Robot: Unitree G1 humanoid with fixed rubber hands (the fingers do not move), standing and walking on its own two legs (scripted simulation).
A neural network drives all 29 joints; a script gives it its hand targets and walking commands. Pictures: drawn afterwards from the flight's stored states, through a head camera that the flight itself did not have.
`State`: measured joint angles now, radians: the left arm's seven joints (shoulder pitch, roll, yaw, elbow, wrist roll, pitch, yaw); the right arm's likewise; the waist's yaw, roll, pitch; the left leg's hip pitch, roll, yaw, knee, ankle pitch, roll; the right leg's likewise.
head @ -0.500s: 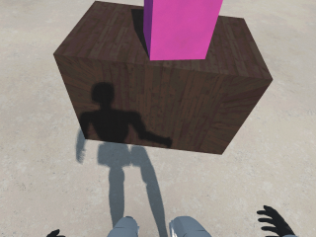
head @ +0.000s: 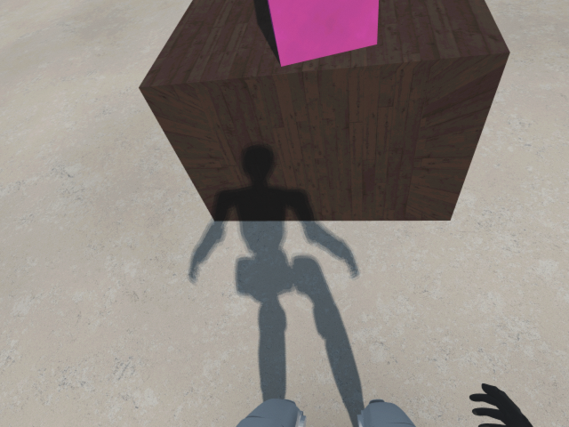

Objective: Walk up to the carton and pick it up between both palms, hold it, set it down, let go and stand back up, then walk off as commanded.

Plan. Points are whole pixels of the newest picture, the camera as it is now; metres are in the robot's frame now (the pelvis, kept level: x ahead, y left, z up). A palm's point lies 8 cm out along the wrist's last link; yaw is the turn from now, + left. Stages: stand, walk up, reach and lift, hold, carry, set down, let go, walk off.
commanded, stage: walk off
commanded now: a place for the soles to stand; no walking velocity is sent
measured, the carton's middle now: out of the picture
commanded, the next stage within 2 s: stand in 0.60 s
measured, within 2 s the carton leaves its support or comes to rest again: neither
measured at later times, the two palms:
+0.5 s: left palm out of the picture +0.03 +0.32 -0.09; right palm out of the picture +0.11 -0.27 -0.06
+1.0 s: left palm out of the picture +0.08 +0.33 -0.07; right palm (535, 423) +0.15 -0.26 -0.06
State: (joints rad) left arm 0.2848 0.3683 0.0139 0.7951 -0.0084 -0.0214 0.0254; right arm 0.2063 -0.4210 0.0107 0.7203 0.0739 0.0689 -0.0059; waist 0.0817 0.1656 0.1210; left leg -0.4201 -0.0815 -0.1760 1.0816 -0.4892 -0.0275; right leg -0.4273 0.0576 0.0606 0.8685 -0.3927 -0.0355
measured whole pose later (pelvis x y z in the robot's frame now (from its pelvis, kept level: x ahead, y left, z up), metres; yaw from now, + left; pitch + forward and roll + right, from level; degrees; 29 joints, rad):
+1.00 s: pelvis +0.00 +0.03 +0.02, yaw +1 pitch -2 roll -1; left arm 0.22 0.37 0.01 0.81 -0.01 -0.05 0.00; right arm 0.24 -0.41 0.01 0.72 0.07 -0.03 0.01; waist 0.08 0.03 0.02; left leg -0.29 -0.01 -0.12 0.75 -0.42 -0.02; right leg -0.35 0.02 0.06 0.71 -0.33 0.01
